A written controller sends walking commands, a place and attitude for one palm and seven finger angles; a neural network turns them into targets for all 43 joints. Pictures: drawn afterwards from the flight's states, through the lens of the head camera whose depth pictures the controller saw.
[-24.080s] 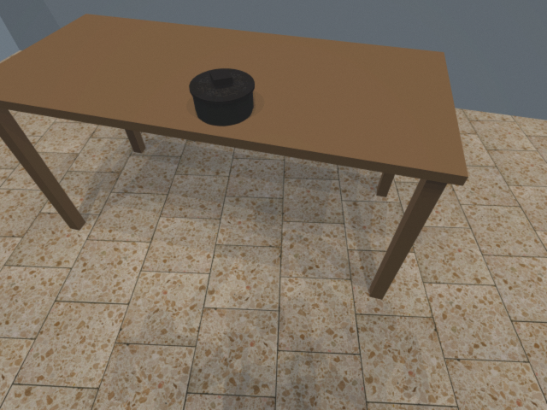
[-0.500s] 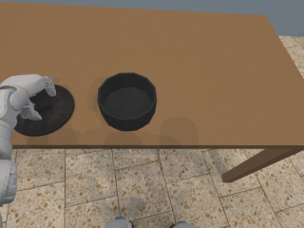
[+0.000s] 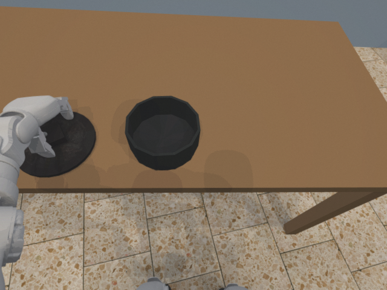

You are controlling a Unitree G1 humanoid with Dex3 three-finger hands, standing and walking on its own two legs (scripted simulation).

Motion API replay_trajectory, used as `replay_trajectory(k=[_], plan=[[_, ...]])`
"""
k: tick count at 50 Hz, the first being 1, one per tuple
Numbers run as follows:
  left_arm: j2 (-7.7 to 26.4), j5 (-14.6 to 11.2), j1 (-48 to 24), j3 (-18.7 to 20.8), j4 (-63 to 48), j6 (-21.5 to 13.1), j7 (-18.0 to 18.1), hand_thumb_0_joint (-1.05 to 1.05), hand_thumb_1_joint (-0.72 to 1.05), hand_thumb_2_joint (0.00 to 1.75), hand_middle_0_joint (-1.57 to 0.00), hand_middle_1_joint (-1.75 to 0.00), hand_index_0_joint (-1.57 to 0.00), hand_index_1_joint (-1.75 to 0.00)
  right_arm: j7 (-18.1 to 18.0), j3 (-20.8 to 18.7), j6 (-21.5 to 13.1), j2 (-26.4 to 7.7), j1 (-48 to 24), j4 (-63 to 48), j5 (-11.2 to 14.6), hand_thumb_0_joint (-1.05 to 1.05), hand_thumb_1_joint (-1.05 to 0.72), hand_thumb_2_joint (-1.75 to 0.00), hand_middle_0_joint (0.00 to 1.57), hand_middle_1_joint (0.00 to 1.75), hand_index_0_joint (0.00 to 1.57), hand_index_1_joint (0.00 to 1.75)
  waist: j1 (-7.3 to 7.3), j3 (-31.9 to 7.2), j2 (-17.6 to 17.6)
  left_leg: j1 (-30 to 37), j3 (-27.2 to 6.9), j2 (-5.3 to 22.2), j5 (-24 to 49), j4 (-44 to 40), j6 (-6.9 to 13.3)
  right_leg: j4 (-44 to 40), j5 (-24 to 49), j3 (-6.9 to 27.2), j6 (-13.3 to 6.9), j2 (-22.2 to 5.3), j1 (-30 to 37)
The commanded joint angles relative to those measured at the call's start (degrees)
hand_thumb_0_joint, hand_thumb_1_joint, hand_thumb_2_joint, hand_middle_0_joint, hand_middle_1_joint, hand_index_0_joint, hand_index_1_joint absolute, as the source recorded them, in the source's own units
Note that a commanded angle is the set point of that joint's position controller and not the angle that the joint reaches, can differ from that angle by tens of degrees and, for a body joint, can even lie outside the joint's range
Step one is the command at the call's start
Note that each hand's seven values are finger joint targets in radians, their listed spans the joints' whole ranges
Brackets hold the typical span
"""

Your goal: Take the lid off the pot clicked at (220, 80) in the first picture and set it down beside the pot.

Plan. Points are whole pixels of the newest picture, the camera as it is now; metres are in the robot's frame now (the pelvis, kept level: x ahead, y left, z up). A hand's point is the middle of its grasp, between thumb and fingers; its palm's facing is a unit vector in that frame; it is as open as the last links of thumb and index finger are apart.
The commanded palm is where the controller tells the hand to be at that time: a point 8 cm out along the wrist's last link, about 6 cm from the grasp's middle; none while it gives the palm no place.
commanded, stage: raise the empty hand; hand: left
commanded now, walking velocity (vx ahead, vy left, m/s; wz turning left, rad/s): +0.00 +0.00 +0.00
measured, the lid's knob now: (51, 135) +0.44 +0.31 +0.00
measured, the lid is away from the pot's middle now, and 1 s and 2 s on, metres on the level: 0.25 0.25 0.25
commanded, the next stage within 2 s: draw the hand back to the body in 1.18 s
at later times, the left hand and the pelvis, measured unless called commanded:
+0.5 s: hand (30, 117) +0.43 +0.31 +0.09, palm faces -0.43 -0.06 -0.90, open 11.0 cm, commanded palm +0.45 +0.30 +0.15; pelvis +0.00 +0.00 +0.01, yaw +1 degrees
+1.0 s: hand (16, 93) +0.44 +0.31 +0.14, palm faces -0.37 -0.08 -0.93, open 11.0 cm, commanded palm +0.45 +0.30 +0.21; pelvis +0.01 -0.01 +0.02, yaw +2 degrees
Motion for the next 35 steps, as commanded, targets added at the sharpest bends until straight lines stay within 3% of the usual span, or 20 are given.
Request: replay_trajectory(k=[1, 2, 4, 5, 9, 11, 12, 13, 15, 16, 17, 19, 21, 23, 25, 27, 29, 30, 32, 35], plan=[[18.35, -2.04, -25.94, 4.7, -13.82, -0.45, 1.57, 0.0, 0.02, 0.58, -0.33, -0.9, -0.33, -0.9, -0.81, -3.94, -1.35, -10.38, 5.55, -3.19, 0.07, 0.0, -0.9, -0.9, 0.2, 0.3, 0.2, 0.3, -0.09, -25.93, 9.96, 32.33, -4.21, -1.01, 28.77, -3.46, 0.43, -4.19, 13.81, -3.47, -4.89, 4.72, -1.78], [18.42, -2.25, -23.95, 5.09, -12.4, -0.28, 1.43, 0.0, 0.02, 0.58, -0.33, -0.9, -0.33, -0.9, -0.79, -3.89, -1.06, -10.33, 5.68, -3.43, -0.07, 0.0, -0.9, -0.9, 0.2, 0.3, 0.2, 0.3, -0.02, -25.38, 8.23, 32.02, -4.26, -1.2, 28.14, -3.67, 0.52, -4.46, 13.32, -3.7, -4.71, 4.99, -1.53], [16.19, -2.96, -21.7, 2.9, -6.73, 0.86, 0.89, 0.0, 0.02, 0.58, -0.33, -0.9, -0.33, -0.9, -0.62, -3.44, -0.85, -10.66, 4.92, -3.26, 0.46, 0.0, -0.9, -0.9, 0.2, 0.3, 0.2, 0.3, -0.42, -19.53, 3.15, 26.15, -3.4, -1.5, 20.55, -4.7, 0.85, -5.26, 11.34, -3.64, -4.55, 4.86, -1.29], [16.72, -3.06, -23.75, 2.69, -7.54, 1.34, 0.62, 0.0, 0.02, 0.58, -0.33, -0.9, -0.33, -0.9, -0.49, -3.33, -0.85, -10.92, 4.59, -3.23, 0.54, 0.0, -0.9, -0.9, 0.2, 0.3, 0.2, 0.3, -0.23, -18.56, 3.48, 24.68, -3.33, -1.51, 17.78, -5.62, 0.89, -5.66, 10.39, -3.57, -4.65, 4.63, -0.67], [17.87, -2.14, -28.06, 3.13, -16.2, 0.73, 0.07, 0.0, 0.02, 0.58, -0.33, -0.9, -0.33, -0.9, -0.59, -3.8, -1.25, -10.27, 4.21, -4.24, 0.41, 0.0, -0.9, -0.9, 0.2, 0.3, 0.2, 0.3, 0.15, -25.31, 9.07, 32.59, -4.14, -1.5, 24.36, -5.82, 0.75, -5.98, 12.83, -3.37, -4.96, 4.5, 1.29], [20.54, -2.46, -25.7, 6.29, -17.35, -0.25, -0.12, 0.0, 0.02, 0.58, -0.33, -0.9, -0.33, -0.9, -0.89, -3.76, -1.3, -10.16, 3.94, -4.92, 0.15, 0.0, -0.9, -0.9, 0.2, 0.3, 0.2, 0.3, 0.81, -27.55, 9.08, 34.76, -4.55, -1.57, 30.26, -5.39, 0.78, -6.2, 15.93, -3.11, -4.96, 4.46, 3.16], [18.61, -3.36, -23.85, 5.08, -13.79, 0.22, -0.44, 0.0, 0.02, 0.58, -0.33, -0.9, -0.33, -0.9, -0.8, -3.59, -1.25, -10.07, 4.05, -4.46, 0.17, 0.0, -0.9, -0.9, 0.2, 0.3, 0.2, 0.3, 0.27, -25.3, 6.39, 33.05, -4.13, -1.55, 28.71, -5.48, 1.0, -6.41, 15.98, -3.37, -4.58, 4.57, 3.4], [19.51, -3.93, -22.28, 5.93, -10.71, 0.6, -0.69, 0.0, 0.02, 0.58, -0.33, -0.9, -0.33, -0.9, -0.88, -3.37, -1.07, -10.41, 3.9, -4.39, 0.37, 0.0, -0.9, -0.9, 0.2, 0.3, 0.2, 0.3, 0.47, -22.97, 2.73, 29.86, -3.86, -1.74, 24.58, -6.33, 1.16, -6.87, 14.89, -3.43, -4.36, 4.58, 4.15], [19.12, -4.23, -22.95, 4.53, -7.25, 1.93, -1.05, 0.0, 0.02, 0.58, -0.33, -0.9, -0.33, -0.9, -0.85, -3.02, -1.08, -10.94, 3.36, -4.38, 0.88, 0.0, -0.9, -0.9, 0.2, 0.3, 0.2, 0.3, 0.42, -17.7, 0.0, 24.71, -3.1, -1.95, 17.4, -8.13, 1.26, -7.75, 12.12, -3.34, -4.37, 4.33, 4.37], [17.73, -3.69, -24.77, 2.73, -7.6, 2.2, -1.43, 0.0, 0.02, 0.58, -0.33, -0.9, -0.33, -0.9, -0.87, -3.02, -1.31, -11.03, 2.63, -4.51, 0.86, 0.0, -0.9, -0.9, 0.2, 0.3, 0.2, 0.3, 0.28, -16.16, 2.59, 24.78, -2.56, -2.0, 16.99, -8.64, 1.16, -8.24, 11.93, -3.11, -4.63, 4.01, 3.45], [17.52, -3.32, -26.18, 1.91, -7.08, 2.66, -1.58, 0.0, 0.02, 0.58, -0.33, -0.9, -0.33, -0.9, -0.71, -2.98, -1.37, -11.1, 3.04, -4.18, 0.93, 0.0, -0.9, -0.9, 0.2, 0.3, 0.2, 0.3, 0.07, -15.47, 2.33, 24.83, -2.9, -1.8, 15.51, -8.64, 1.07, -8.13, 10.31, -3.39, -4.58, 4.08, 2.78], [17.35, -2.45, -31.57, 0.88, -14.53, 2.17, -1.91, 0.0, 0.02, 0.58, -0.33, -0.9, -0.33, -0.9, -0.76, -3.12, -1.64, -10.59, 2.71, -4.66, 0.94, 0.0, -0.9, -0.9, 0.2, 0.3, 0.2, 0.3, 0.02, -19.89, 8.18, 30.17, -3.65, -1.71, 17.43, -9.09, 0.91, -8.44, 10.13, -3.33, -4.96, 4.05, 2.66], [18.97, -2.53, -32.39, 2.62, -19.49, 0.78, -2.35, 0.0, 0.02, 0.58, -0.33, -0.9, -0.33, -0.9, -1.26, -3.38, -2.1, -10.33, 2.46, -5.41, 0.55, 0.0, -0.9, -0.9, 0.2, 0.3, 0.2, 0.3, 0.3, -25.04, 10.1, 36.01, -4.19, -1.64, 24.57, -8.26, 1.02, -8.76, 13.4, -2.95, -5.01, 4.01, 4.04], [18.22, -4.02, -28.76, 3.16, -16.03, 0.82, -3.23, 0.0, 0.02, 0.58, -0.33, -0.9, -0.33, -0.9, -1.41, -3.23, -2.03, -10.01, 3.13, -5.11, 0.48, 0.0, -0.9, -0.9, 0.2, 0.3, 0.2, 0.3, 0.13, -24.81, 6.49, 35.2, -4.17, -1.79, 24.73, -8.21, 1.33, -9.09, 14.36, -3.2, -4.49, 4.2, 5.6], [20.47, -5.06, -27.36, 5.2, -12.69, 1.3, -3.68, 0.0, 0.02, 0.58, -0.33, -0.9, -0.33, -0.9, -1.49, -3.02, -1.91, -10.6, 2.65, -4.84, 0.82, 0.0, -0.9, -0.9, 0.2, 0.3, 0.2, 0.3, 0.44, -22.04, 2.68, 31.34, -3.76, -1.87, 21.37, -9.19, 1.58, -9.53, 14.61, -3.19, -4.32, 3.9, 7.45], [20.22, -4.78, -29.02, 4.58, -13.09, 1.7, -3.73, 0.0, 0.02, 0.58, -0.33, -0.9, -0.33, -0.9, -1.26, -2.94, -1.81, -10.72, 2.37, -4.73, 0.74, 0.0, -0.9, -0.9, 0.2, 0.3, 0.2, 0.3, 0.6, -20.91, 3.98, 30.92, -3.67, -1.95, 22.48, -10.01, 1.41, -9.68, 15.31, -3.34, -4.52, 3.82, 7.63], [15.53, -4.08, -29.94, 0.71, -14.55, 2.11, -3.78, 0.0, 0.02, 0.58, -0.33, -0.9, -0.33, -0.9, -0.7, -3.06, -1.87, -10.18, 1.4, -4.72, 0.87, 0.0, -0.9, -0.9, 0.2, 0.3, 0.2, 0.3, 0.3, -18.9, 6.58, 32.7, -3.97, -1.44, 23.91, -10.25, 0.9, -10.05, 13.62, -3.76, -4.63, 3.86, 5.09], [15.93, -3.74, -30.05, 1.16, -16.47, 1.93, -3.73, 0.0, 0.02, 0.58, -0.33, -0.9, -0.33, -0.9, -0.49, -3.19, -1.77, -10.08, 1.39, -5.05, 0.75, 0.0, -0.9, -0.9, 0.2, 0.3, 0.2, 0.3, 0.75, -20.34, 7.5, 34.39, -4.54, -1.47, 25.17, -10.46, 0.73, -10.28, 13.26, -3.8, -4.75, 4.03, 5.17], [17.73, -3.97, -28.45, 3.09, -17.23, 1.84, -3.97, 0.0, 0.02, 0.58, -0.33, -0.9, -0.33, -0.9, -0.08, -3.36, -1.58, -10.09, 1.13, -5.52, 0.5, 0.0, -0.9, -0.9, 0.2, 0.3, 0.2, 0.3, 1.11, -22.12, 7.38, 35.72, -4.55, -1.53, 29.08, -9.76, 0.98, -10.34, 15.91, -3.36, -4.73, 3.9, 7.4], [19.48, -4.95, -26.48, 4.81, -14.76, 2.43, -4.57, 0.0, 0.02, 0.58, -0.33, -0.9, -0.33, -0.9, -0.18, -3.02, -1.15, -10.12, 0.34, -6.2, 0.71, 0.0, -0.9, -0.9, 0.2, 0.3, 0.2, 0.3, 1.46, -21.78, 2.5, 32.48, -3.82, -2.16, 24.81, -11.01, 1.48, -10.94, 17.18, -3.15, -4.39, 3.69, 11.13]])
